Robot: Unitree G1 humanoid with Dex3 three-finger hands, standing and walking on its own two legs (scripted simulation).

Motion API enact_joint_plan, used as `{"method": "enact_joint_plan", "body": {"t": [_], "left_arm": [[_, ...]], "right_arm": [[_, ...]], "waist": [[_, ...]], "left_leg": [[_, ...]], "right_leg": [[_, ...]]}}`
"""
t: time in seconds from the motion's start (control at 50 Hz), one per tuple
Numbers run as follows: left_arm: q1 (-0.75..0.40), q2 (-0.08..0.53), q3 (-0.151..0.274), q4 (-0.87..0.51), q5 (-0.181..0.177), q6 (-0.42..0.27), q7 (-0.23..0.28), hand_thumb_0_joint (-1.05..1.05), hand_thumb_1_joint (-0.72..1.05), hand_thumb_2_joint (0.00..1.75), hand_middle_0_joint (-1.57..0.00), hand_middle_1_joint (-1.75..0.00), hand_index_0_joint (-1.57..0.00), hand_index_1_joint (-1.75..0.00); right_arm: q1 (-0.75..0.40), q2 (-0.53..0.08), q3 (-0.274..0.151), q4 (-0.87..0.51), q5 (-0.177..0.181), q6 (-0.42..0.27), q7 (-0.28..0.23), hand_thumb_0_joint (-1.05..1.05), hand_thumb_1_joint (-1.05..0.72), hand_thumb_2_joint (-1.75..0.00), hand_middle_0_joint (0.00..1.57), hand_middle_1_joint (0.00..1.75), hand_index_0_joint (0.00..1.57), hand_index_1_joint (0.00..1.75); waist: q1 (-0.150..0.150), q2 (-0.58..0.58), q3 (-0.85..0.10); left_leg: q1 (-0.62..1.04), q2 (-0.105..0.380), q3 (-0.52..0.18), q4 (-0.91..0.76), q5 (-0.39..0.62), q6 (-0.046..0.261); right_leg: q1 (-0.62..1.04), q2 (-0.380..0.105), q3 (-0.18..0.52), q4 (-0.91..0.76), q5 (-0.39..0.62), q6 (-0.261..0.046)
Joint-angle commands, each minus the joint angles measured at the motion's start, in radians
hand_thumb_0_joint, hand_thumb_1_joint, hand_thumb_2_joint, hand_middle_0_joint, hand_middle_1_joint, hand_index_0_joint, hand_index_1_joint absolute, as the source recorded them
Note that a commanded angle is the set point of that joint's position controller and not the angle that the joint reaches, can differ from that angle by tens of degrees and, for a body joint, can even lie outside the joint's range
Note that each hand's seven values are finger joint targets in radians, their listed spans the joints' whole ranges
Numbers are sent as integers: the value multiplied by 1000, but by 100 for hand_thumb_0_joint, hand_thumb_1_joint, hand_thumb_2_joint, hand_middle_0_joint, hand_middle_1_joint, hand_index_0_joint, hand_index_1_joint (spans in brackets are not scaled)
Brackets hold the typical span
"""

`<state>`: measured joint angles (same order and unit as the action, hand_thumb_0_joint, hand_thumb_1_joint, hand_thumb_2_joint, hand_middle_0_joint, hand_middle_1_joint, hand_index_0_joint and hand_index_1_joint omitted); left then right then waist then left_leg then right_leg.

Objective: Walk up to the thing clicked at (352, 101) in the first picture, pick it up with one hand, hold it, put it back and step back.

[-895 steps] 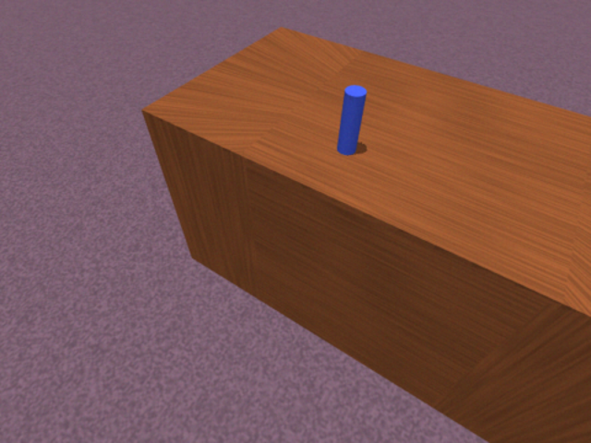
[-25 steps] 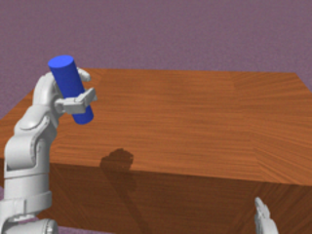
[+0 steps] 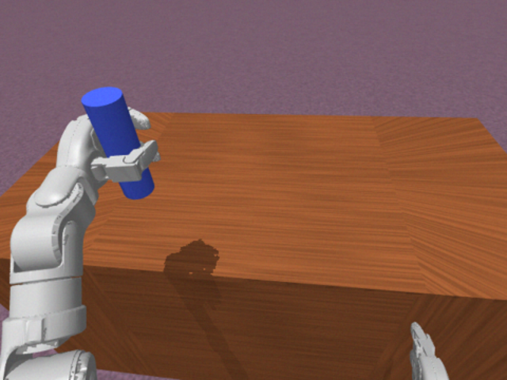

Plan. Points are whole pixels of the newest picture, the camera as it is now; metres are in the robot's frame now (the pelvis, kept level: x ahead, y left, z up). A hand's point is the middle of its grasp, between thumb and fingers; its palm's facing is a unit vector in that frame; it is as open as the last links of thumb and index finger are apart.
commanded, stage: hold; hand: left
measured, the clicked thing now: (123, 148) +0.35 +0.18 +0.25
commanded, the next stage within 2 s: crouch in 0.26 s
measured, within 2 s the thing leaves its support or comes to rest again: neither
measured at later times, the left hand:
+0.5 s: hand (136, 147) +0.35 +0.17 +0.25, palm faces +0.06 -1.00 -0.02, open 6.0 cm
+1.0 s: hand (163, 162) +0.43 +0.17 +0.16, palm faces +0.08 -1.00 -0.01, open 6.0 cm
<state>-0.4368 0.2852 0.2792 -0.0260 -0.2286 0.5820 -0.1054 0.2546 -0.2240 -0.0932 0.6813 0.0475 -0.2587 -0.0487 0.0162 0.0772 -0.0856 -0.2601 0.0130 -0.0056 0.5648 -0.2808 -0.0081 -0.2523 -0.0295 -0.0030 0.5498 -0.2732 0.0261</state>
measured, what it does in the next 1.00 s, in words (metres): stands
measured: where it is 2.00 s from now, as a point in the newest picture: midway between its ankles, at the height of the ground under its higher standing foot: outside the picture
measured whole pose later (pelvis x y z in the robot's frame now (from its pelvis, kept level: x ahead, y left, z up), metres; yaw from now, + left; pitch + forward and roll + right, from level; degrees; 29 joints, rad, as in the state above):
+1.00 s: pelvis -0.01 +0.00 +0.00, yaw -1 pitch +3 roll +0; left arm -0.66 0.34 0.26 0.64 -0.17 0.13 -0.07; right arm 0.20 -0.23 -0.06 0.74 0.03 -0.30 -0.06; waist -0.06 0.03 -0.05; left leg -0.38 0.02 0.00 0.60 -0.28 -0.01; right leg -0.38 -0.02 0.01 0.59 -0.26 0.02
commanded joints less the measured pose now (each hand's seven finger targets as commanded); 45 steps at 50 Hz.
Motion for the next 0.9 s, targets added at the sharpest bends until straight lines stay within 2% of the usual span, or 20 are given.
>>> {"method": "enact_joint_plan", "body": {"t": [0.0, 0.08, 0.12, 0.16, 0.18, 0.22, 0.24, 0.26, 0.32, 0.34, 0.38, 0.44, 0.5, 0.56, 0.6, 0.66, 0.7, 0.72, 0.76, 0.88], "left_arm": [[-404, 161, 44, -215, -22, -74, -1, 0, 55, 130, -135, -143, -137, -142], [-426, 196, 76, -289, -24, -94, 8, 0, 51, 128, -135, -143, -136, -142], [-417, 168, 60, -292, -24, -101, 15, 0, 51, 129, -133, -143, -135, -142], [-457, 195, 69, -364, -22, -112, 22, 0, 51, 130, -133, -142, -134, -142], [-428, 215, 96, -307, -19, -109, 29, 0, 51, 128, -133, -141, -134, -141], [-431, 202, 75, -328, -15, -105, 28, 0, 51, 131, -133, -143, -135, -143], [-428, 213, 96, -313, -19, -102, 29, 0, 50, 130, -133, -143, -135, -143], [-431, 194, 72, -283, -19, -98, 27, 0, 48, 128, -132, -142, -134, -141], [-447, 203, 80, -220, -22, -87, 16, 0, 50, 130, -134, -143, -135, -143], [-453, 195, 61, -223, -19, -82, 11, 0, 53, 137, -133, -148, -134, -148], [-439, 176, 48, -191, -17, -71, 6, 0, 56, 130, -136, -143, -139, -142], [-440, 150, 26, -130, -19, -62, 1, 0, 60, 132, -138, -146, -141, -143], [-456, 176, 48, -82, -16, -79, 10, 0, 55, 131, -138, -146, -141, -144], [-490, 174, 45, -4, -5, -132, 20, 0, 55, 131, -135, -144, -139, -142], [-566, 174, 30, 6, 4, -185, 29, 0, 54, 129, -134, -143, -137, -141], [-643, 243, 58, 59, 19, -266, 43, 0, 56, 131, -133, -143, -137, -140], [-656, 243, 48, 114, 31, -315, 51, 0, 57, 129, -132, -140, -135, -138], [-679, 235, 38, 142, 32, -345, 50, 0, 58, 130, -131, -140, -134, -138], [-667, 259, 54, 215, 34, -395, 54, 0, 60, 129, -131, -140, -134, -138], [-722, 275, 33, 371, 41, -525, 42, 0, 60, 131, -135, -142, -138, -140]], "right_arm": [[-149, -111, -29, -169, 2, -63, -1, 0, 56, -5, 5, 5, 5, 5], [-144, -114, -40, -161, 1, -65, -4, 0, 55, -5, 5, 5, 5, 5], [-142, -105, -33, -150, -2, -65, -5, 0, 55, -5, 5, 5, 5, 5], [-156, -107, -39, -163, -2, -66, -10, 0, 56, -5, 5, 5, 5, 5], [-156, -128, -57, -163, -3, -69, -13, 0, 56, -5, 5, 5, 5, 5], [-141, -106, -40, -157, -3, -68, -14, 0, 55, -5, 5, 5, 5, 5], [-148, -119, -49, -166, -5, -67, -19, 0, 55, -5, 5, 5, 5, 5], [-164, -114, -44, -154, -4, -69, -20, 0, 56, -5, 5, 5, 5, 5], [-166, -122, -46, -156, -6, -71, -28, 0, 56, -5, 5, 5, 5, 5], [-154, -89, -13, -140, -4, -68, -24, 0, 55, -6, 5, 5, 5, 5], [-170, -89, -19, -132, -1, -66, -23, 0, 59, -4, 5, 5, 5, 5], [-152, -100, -17, -139, -3, -68, -15, 0, 59, -4, 5, 5, 5, 5], [-146, -112, -28, -133, -4, -74, -13, 0, 59, -4, 5, 5, 5, 5], [-145, -129, -39, -136, -9, -87, -12, 0, 59, -4, 5, 5, 5, 5], [-160, -106, -19, -129, -10, -96, -11, 0, 59, -4, 5, 5, 5, 5], [-170, -135, -41, -143, -12, -113, -18, 0, 59, -4, 5, 5, 5, 5], [-175, -101, -11, -111, -12, -114, -16, 0, 59, -4, 5, 5, 5, 5], [-170, -110, -16, -128, -13, -118, -17, 0, 59, -4, 5, 5, 5, 5], [-166, -111, -13, -107, -14, -118, -19, 0, 59, -4, 5, 5, 5, 5], [-174, -105, -2, -106, -15, -104, -13, 0, 59, -4, 5, 5, 5, 5]], "waist": [[-3, -62, -151], [2, -58, -199], [-2, -61, -182], [2, -26, -211], [-5, -57, -209], [-9, -33, -223], [-8, -67, -224], [-11, -72, -191], [-13, -91, -181], [-5, -85, -168], [3, -62, -141], [-17, -89, -132], [-18, -112, -136], [-30, -137, -136], [-38, -96, -165], [-50, -101, -238], [-42, -69, -230], [-56, -69, -250], [-50, -63, -267], [-56, -32, -276]], "left_leg": [[87, -15, 1, -92, 137, 17], [103, -18, 5, -87, 144, 18], [99, -16, 1, -83, 149, 17], [109, -17, 6, -83, 163, 15], [106, -21, 6, -77, 160, 17], [120, -28, 16, -69, 176, 20], [121, -26, 14, -68, 183, 22], [107, -27, 14, -70, 171, 22], [104, -30, 16, -72, 164, 26], [93, -32, 16, -77, 159, 27], [86, -31, 18, -86, 147, 23], [86, -23, 13, -96, 128, 22], [82, -24, 13, -97, 117, 25], [75, -19, 6, -100, 98, 26], [88, -19, 5, -95, 101, 23], [92, -26, 13, -66, 121, 27], [77, -27, 12, -64, 112, 24], [89, -24, 11, -60, 119, 24], [72, -22, 9, -54, 138, 22], [37, -15, 9, -49, 128, 18]], "right_leg": [[-3, 36, -53, -91, 126, -23], [13, 33, -52, -91, 127, -24], [1, 36, -54, -85, 131, -24], [10, 32, -51, -85, 147, -25], [17, 33, -51, -87, 144, -20], [15, 27, -46, -88, 162, -20], [25, 28, -46, -92, 167, -16], [13, 28, -48, -93, 158, -17], [10, 24, -46, -100, 157, -13], [7, 22, -47, -104, 152, -14], [-7, 22, -49, -104, 135, -19], [-22, 31, -52, -106, 122, -20], [-21, 30, -49, -109, 112, -18], [-33, 31, -45, -104, 100, -17], [-44, 28, -42, -90, 111, -19], [-23, 19, -28, -86, 135, -13], [-40, 17, -26, -79, 127, -16], [-44, 19, -24, -74, 137, -17], [-28, 21, -26, -61, 158, -17], [-50, 29, -26, -54, 147, -23]]}}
